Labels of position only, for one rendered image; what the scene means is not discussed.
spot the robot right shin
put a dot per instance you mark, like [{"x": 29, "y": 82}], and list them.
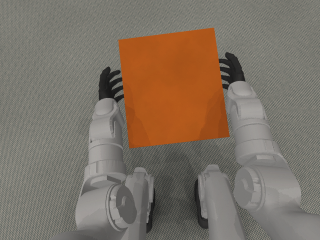
[{"x": 202, "y": 205}]

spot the right robot upper arm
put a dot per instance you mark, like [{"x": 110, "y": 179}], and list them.
[{"x": 272, "y": 197}]

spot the left robot foot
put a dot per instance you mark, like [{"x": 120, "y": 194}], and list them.
[{"x": 149, "y": 224}]

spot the right robot forearm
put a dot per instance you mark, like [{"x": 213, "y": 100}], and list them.
[{"x": 251, "y": 129}]

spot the right robot hand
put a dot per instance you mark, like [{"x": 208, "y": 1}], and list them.
[{"x": 235, "y": 70}]

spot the left robot forearm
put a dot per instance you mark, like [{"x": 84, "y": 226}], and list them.
[{"x": 105, "y": 148}]

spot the left robot upper arm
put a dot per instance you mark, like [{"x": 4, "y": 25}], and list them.
[{"x": 102, "y": 214}]

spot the left robot hand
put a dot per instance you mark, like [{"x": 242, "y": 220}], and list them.
[{"x": 105, "y": 86}]

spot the carton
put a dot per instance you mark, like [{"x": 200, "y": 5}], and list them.
[{"x": 172, "y": 88}]

